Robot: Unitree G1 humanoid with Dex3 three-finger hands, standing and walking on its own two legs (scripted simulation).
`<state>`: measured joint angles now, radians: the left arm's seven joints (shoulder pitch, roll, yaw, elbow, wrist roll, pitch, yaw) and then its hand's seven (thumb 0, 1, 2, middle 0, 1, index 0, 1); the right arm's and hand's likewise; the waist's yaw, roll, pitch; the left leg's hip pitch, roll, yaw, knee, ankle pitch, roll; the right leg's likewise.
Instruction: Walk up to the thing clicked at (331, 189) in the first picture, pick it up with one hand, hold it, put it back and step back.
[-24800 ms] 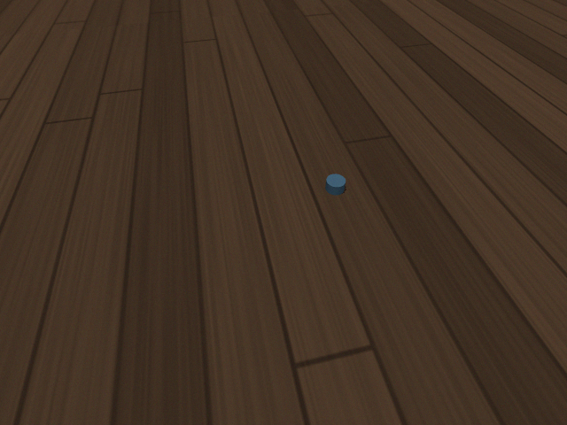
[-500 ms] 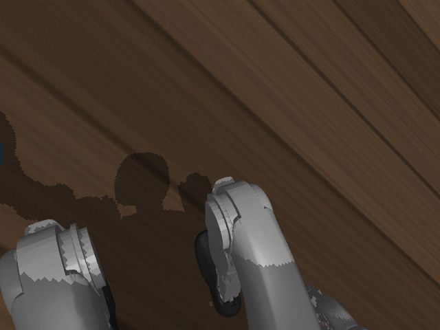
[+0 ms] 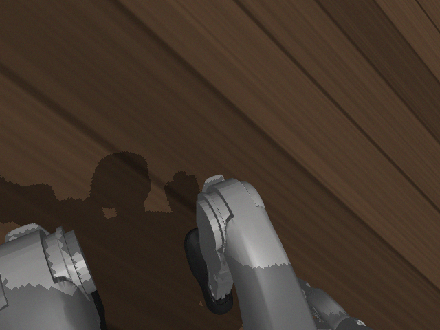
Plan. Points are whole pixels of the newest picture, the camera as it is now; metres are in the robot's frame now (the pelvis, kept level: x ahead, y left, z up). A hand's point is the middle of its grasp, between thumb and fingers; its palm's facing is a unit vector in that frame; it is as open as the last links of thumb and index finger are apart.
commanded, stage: rest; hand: left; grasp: from above
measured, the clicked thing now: out of the picture +0.44 +0.35 -0.26
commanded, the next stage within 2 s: open in 0.32 s
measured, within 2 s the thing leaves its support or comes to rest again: rests again in 0.14 s
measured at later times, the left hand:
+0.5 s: hand out of the picture +0.43 +0.34 -0.24, palm faces -0.43 -0.17 -0.89, open 11.3 cm
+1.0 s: hand out of the picture +0.43 +0.34 -0.24, palm faces -0.44 -0.16 -0.89, open 13.8 cm
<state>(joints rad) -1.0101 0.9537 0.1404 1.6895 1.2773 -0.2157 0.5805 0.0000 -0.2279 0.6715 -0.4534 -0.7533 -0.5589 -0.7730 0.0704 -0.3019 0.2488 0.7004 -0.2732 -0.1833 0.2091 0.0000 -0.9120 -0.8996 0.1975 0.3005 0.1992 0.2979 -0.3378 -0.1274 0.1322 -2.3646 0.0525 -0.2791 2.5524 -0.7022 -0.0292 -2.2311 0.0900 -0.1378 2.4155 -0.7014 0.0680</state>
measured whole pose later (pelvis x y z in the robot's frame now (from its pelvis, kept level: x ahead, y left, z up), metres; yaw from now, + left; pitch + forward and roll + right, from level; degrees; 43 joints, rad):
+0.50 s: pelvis +0.00 +0.00 +0.00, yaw -1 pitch +26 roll -14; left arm -1.04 1.00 0.13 1.75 1.27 -0.22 0.61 0.00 -0.22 0.66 -0.47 -0.72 -0.57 -0.75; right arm 0.05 -0.33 0.29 0.68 -0.29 -0.21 0.23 0.00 -0.91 -0.90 0.20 0.30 0.20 0.30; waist -0.36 -0.15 0.16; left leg -2.35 0.06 -0.30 2.56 -0.70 -0.02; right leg -2.21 0.10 -0.15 2.40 -0.69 0.07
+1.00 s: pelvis +0.00 +0.00 +0.00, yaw -2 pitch +26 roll -14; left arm -1.03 1.02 0.11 1.73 1.25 -0.22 0.61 0.00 -0.47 0.94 -0.11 -1.00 -0.13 -0.99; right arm 0.06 -0.33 0.31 0.67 -0.29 -0.23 0.24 0.00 -0.90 -0.90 0.20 0.30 0.20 0.30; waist -0.36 -0.15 0.16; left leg -2.36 0.05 -0.31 2.56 -0.70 -0.02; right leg -2.21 0.10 -0.16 2.40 -0.69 0.07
